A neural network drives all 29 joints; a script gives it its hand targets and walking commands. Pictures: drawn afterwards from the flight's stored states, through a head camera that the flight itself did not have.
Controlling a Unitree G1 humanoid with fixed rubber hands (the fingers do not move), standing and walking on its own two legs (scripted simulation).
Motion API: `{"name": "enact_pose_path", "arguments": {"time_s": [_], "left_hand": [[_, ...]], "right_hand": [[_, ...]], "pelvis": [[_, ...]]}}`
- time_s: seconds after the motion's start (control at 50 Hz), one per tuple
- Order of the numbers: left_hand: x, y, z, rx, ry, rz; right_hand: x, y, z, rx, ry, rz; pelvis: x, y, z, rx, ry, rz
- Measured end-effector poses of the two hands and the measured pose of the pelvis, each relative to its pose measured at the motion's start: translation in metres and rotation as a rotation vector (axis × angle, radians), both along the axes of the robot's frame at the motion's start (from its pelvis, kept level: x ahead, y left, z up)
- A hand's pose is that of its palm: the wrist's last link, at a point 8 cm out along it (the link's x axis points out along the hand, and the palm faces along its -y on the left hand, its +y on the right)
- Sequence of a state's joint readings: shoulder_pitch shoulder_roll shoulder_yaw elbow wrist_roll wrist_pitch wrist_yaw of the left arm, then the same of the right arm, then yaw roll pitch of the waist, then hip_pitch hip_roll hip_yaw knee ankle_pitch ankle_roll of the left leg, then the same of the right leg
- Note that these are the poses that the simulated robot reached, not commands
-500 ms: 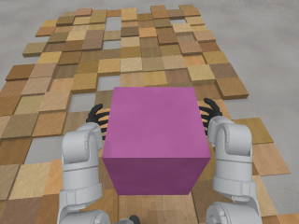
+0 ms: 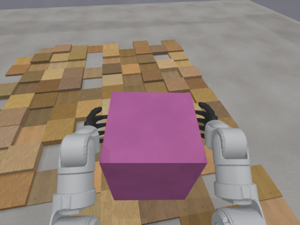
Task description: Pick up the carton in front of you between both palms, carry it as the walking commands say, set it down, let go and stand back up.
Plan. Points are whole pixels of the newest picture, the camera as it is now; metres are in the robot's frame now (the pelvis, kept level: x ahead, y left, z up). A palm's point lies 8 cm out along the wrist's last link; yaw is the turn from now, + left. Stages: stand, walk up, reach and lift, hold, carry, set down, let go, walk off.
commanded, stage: carry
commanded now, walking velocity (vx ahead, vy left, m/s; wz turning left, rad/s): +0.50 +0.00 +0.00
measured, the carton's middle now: (150, 149) +0.32 -0.01 +0.05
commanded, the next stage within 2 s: none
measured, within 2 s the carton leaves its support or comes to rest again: neither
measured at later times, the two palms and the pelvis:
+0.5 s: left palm (113, 70) +0.67 +0.12 +0.10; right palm (187, 67) +0.68 -0.18 +0.10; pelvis +0.32 -0.03 -0.02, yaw +0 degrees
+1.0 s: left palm (126, 18) +1.00 +0.07 +0.19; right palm (186, 16) +1.01 -0.23 +0.19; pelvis +0.64 -0.08 +0.01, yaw +1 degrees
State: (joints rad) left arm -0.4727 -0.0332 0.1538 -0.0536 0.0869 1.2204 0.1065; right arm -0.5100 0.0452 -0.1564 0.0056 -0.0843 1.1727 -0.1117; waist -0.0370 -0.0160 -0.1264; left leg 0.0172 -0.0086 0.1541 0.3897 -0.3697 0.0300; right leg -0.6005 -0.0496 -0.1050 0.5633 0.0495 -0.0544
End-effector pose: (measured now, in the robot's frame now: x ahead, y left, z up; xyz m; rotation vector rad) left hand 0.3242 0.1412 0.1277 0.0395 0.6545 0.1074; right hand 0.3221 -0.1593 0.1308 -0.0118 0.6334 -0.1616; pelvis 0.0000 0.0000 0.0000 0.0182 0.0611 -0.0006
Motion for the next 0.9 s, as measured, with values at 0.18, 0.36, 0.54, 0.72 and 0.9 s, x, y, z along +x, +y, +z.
{"name": "enact_pose_path", "arguments": {"time_s": [0.18,0.36,0.54,0.72,0.9], "left_hand": [[0.127,-0.015,-0.045,0.05,0.157,0.052],[0.234,-0.02,-0.042,-0.002,0.109,0.096],[0.378,-0.021,-0.033,-0.019,0.04,0.055],[0.491,-0.041,-0.028,-0.03,0.121,-0.029],[0.608,-0.061,0.034,-0.043,-0.036,-0.003]], "right_hand": [[0.152,-0.014,-0.05,0.012,0.156,0.086],[0.258,-0.019,-0.049,0.046,0.109,0.056],[0.387,-0.021,-0.037,0.047,0.039,0.005],[0.474,-0.041,-0.028,0.01,0.119,-0.058],[0.603,-0.061,0.042,0.008,-0.038,-0.032]], "pelvis": [[0.11,-0.032,-0.023,0.003,0.002,0.026],[0.211,-0.041,-0.012,0.018,0.042,0.014],[0.352,-0.027,-0.021,0.011,0.04,-0.009],[0.452,-0.022,0.012,-0.002,0.022,-0.008],[0.566,-0.054,0.022,-0.008,0.033,0.005]]}}
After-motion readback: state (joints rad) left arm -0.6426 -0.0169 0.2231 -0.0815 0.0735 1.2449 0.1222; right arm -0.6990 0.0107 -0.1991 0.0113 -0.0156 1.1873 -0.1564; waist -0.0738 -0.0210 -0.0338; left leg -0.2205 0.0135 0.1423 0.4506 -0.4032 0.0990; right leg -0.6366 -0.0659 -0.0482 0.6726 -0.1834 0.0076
